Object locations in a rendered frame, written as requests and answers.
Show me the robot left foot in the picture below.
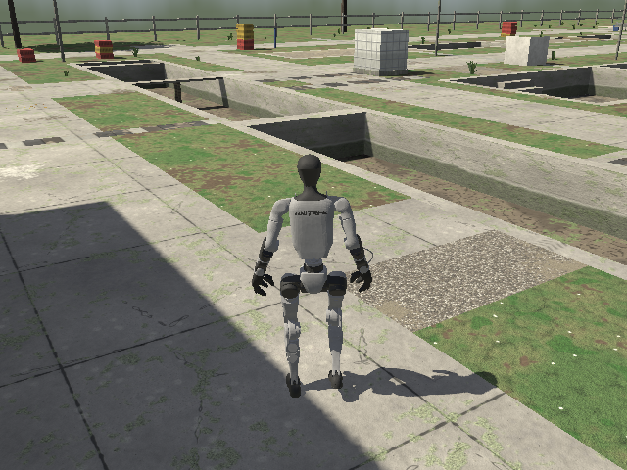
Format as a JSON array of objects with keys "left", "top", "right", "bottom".
[{"left": 286, "top": 373, "right": 301, "bottom": 398}]

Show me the robot left forearm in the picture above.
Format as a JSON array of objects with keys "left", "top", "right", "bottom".
[{"left": 254, "top": 237, "right": 273, "bottom": 276}]

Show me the robot right upper arm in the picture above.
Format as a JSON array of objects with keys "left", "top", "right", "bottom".
[{"left": 331, "top": 196, "right": 360, "bottom": 250}]

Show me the robot right thigh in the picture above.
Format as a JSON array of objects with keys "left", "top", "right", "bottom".
[{"left": 326, "top": 271, "right": 347, "bottom": 326}]

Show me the left robot hand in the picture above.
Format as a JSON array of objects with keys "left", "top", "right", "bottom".
[{"left": 252, "top": 273, "right": 274, "bottom": 296}]

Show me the right robot hand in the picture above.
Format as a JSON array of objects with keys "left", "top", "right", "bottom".
[{"left": 350, "top": 270, "right": 372, "bottom": 292}]

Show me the robot right forearm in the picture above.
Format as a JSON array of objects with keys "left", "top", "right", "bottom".
[{"left": 350, "top": 234, "right": 369, "bottom": 274}]

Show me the robot left upper arm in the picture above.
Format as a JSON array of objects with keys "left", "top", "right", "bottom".
[{"left": 264, "top": 198, "right": 291, "bottom": 253}]

